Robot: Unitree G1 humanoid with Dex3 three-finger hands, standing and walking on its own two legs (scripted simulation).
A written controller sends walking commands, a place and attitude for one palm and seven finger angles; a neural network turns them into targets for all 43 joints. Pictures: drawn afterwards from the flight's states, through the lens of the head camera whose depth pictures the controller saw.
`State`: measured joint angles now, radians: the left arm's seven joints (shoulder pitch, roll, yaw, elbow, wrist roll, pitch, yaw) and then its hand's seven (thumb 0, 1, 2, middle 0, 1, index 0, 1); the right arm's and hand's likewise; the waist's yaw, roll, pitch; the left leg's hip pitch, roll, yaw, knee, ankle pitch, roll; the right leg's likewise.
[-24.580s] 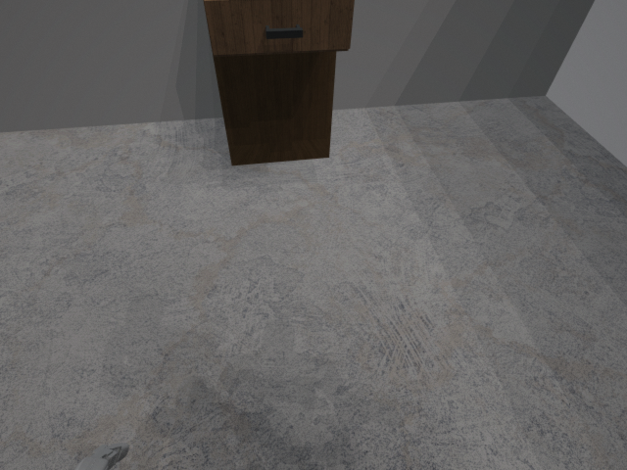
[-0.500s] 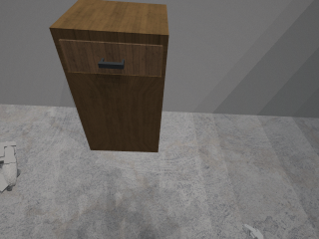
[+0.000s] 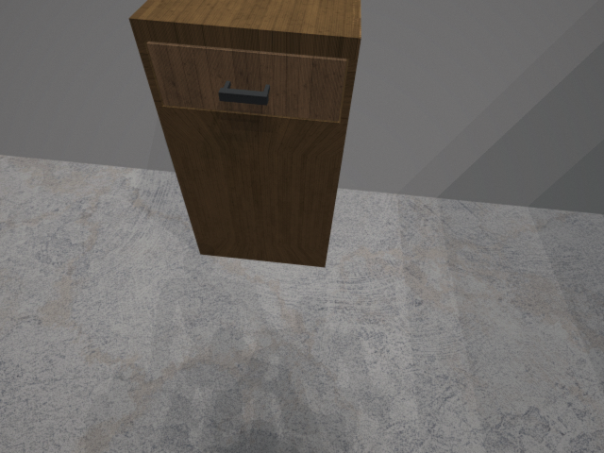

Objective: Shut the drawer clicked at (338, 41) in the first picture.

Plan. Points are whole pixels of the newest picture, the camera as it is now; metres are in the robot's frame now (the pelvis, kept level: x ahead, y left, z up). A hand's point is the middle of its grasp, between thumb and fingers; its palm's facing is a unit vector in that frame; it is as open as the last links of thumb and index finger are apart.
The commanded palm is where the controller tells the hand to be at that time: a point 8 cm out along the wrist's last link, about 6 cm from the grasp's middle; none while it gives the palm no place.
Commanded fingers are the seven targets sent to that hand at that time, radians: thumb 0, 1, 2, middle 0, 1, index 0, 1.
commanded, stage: let the arm hang, fingers relaxed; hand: left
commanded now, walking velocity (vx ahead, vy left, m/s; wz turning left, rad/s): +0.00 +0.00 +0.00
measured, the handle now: (245, 91) +0.87 +0.19 +0.00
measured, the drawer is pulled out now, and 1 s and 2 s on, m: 0.00 0.00 0.00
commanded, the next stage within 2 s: look to check the result in 0.70 s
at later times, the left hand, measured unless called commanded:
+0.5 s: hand out of the picture +0.05 +0.20 -0.16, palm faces -0.02 -0.97 -0.24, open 7.2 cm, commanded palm none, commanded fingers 0.00 0.90 0.90 -0.20 -0.30 -0.20 -0.30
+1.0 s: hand out of the picture +0.08 +0.21 -0.16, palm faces -0.03 -0.96 -0.27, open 7.3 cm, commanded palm none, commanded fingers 0.00 0.90 0.90 -0.20 -0.30 -0.20 -0.30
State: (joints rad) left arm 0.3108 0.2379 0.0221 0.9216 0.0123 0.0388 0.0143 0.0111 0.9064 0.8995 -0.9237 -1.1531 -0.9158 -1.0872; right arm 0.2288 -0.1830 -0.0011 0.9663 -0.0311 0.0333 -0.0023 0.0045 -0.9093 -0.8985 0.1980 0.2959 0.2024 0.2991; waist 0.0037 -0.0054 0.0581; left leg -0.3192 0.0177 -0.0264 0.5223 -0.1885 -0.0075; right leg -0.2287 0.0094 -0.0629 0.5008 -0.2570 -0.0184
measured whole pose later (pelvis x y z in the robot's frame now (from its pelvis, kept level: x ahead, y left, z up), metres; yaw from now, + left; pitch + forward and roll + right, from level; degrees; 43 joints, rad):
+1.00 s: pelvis +0.03 +0.00 +0.01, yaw -2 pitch -1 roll +0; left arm 0.17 0.24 0.02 1.13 0.01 0.00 0.01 0.00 0.91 0.90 -0.20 -0.30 -0.20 -0.30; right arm 0.16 -0.23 -0.03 1.13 -0.02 0.01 -0.02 0.00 -0.91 -0.90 0.20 0.30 0.20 0.30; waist -0.01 0.02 0.07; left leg -0.19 0.01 0.02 0.38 -0.17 0.00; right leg -0.13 0.00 -0.02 0.38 -0.23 -0.01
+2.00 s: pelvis +0.05 +0.01 +0.01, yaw -2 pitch -1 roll +0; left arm 0.13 0.30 0.02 1.13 0.01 -0.01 0.01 0.00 0.91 0.90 -0.21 -0.30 -0.20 -0.30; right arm 0.11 -0.30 -0.02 1.13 -0.02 0.00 -0.01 0.00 -0.91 -0.90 0.20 0.30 0.20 0.30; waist -0.01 0.00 0.05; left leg -0.14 0.00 0.03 0.32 -0.17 0.00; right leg -0.07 -0.01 -0.01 0.31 -0.23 0.00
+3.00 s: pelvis +0.05 +0.00 +0.01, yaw -2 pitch -1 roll +0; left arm 0.13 0.31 0.02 1.13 0.01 -0.02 0.00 0.00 0.91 0.90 -0.21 -0.30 -0.21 -0.30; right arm 0.11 -0.31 -0.02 1.14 -0.02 -0.01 -0.01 0.00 -0.91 -0.90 0.20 0.30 0.20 0.30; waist -0.01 0.00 0.05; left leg -0.13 0.01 0.03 0.30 -0.16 0.00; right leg -0.06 0.00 -0.01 0.29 -0.21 -0.01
